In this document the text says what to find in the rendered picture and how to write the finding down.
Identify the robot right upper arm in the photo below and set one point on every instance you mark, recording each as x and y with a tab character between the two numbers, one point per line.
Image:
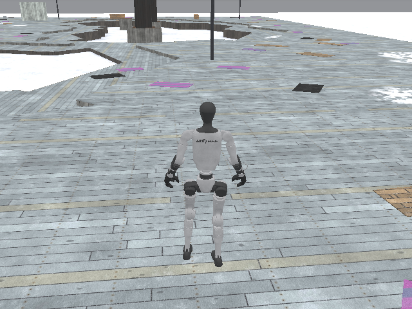
230	145

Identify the robot left upper arm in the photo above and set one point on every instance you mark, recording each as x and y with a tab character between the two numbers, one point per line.
182	146

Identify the right robot hand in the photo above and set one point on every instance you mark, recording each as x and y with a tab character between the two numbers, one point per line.
243	180

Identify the right robot forearm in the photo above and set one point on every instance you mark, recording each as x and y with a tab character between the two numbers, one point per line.
238	168

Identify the robot right shin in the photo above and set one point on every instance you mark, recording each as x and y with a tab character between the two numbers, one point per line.
218	238

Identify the left robot hand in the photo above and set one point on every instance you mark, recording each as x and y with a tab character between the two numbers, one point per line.
167	180

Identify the left robot forearm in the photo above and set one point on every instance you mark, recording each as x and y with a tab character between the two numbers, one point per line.
173	168

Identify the robot right foot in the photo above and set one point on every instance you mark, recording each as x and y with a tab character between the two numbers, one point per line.
217	261

